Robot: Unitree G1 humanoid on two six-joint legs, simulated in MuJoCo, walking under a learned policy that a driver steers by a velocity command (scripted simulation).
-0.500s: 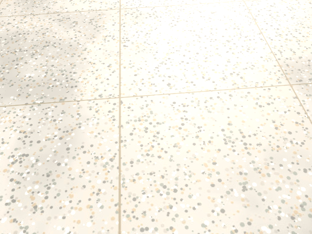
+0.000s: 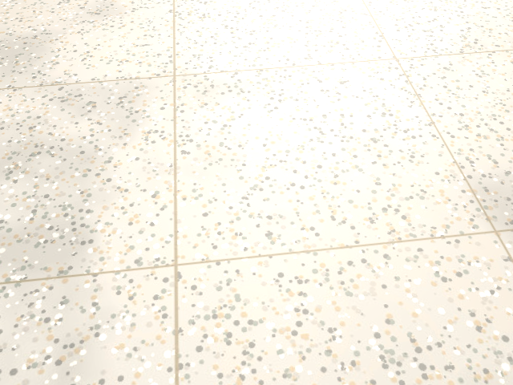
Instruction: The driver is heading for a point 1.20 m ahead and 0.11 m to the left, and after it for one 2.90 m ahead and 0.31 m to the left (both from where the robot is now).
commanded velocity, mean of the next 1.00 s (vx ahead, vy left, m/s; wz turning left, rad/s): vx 1.00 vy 0.00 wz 0.00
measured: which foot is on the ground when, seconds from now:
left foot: down 0.00-0.24, up 0.26-0.70, down 0.72-1.00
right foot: up 0.00-0.24, down 0.26-0.70, up 0.72-1.00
